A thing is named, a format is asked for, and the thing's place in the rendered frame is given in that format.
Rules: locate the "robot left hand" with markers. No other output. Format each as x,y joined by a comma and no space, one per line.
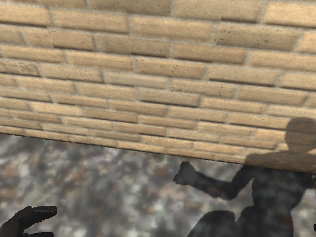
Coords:
25,218

